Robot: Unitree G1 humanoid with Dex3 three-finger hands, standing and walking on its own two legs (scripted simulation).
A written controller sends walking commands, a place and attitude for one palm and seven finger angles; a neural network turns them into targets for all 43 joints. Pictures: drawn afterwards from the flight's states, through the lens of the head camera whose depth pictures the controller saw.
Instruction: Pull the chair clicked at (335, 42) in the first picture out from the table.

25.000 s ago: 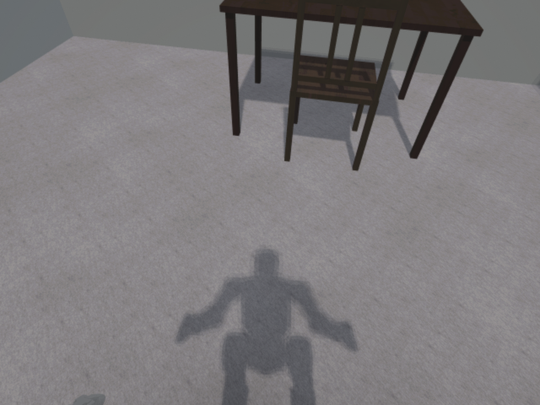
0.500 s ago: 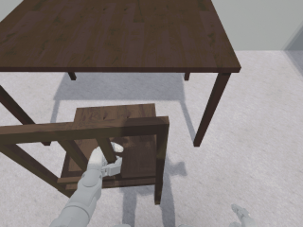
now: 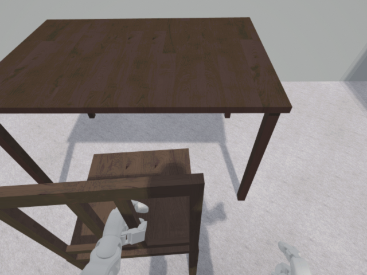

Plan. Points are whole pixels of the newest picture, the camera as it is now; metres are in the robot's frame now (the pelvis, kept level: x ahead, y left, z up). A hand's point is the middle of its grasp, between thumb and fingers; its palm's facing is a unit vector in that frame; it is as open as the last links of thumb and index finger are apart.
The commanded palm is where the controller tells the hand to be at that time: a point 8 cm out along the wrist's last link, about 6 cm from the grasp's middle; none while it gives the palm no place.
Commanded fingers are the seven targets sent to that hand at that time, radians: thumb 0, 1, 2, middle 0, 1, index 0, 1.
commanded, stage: stop walking, hand still on the chair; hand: left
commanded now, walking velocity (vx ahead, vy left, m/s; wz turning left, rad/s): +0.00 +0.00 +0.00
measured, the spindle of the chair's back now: (97, 226) +0.25 +0.24 -0.09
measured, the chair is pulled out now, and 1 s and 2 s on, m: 0.23 0.23 0.23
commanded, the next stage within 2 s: open the thumb and straighten the fingers in 0.10 s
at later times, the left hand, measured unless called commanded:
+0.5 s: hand (138, 226) +0.25 +0.13 -0.07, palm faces +0.01 -0.99 -0.15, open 9.6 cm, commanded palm +0.22 +0.18 -0.05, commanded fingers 0.00 -0.55 0.20 -0.35 -1.01 -0.35 -1.01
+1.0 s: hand (137, 233) +0.23 +0.14 -0.08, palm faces +0.02 -0.99 -0.16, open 17.2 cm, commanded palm +0.22 +0.18 -0.06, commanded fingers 0.00 -0.55 0.20 0.00 0.00 0.00 0.00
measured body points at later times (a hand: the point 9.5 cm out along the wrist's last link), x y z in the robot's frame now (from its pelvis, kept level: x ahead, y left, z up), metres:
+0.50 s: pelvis -0.01 +0.01 -0.03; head +0.01 +0.00 +0.42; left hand +0.24 +0.19 -0.06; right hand +0.15 -0.25 -0.11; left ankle -0.02 +0.13 -0.74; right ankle +0.01 -0.10 -0.74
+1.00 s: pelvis -0.02 +0.01 -0.05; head +0.01 +0.00 +0.40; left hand +0.23 +0.19 -0.07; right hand +0.15 -0.22 -0.14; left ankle -0.02 +0.13 -0.74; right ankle +0.01 -0.10 -0.74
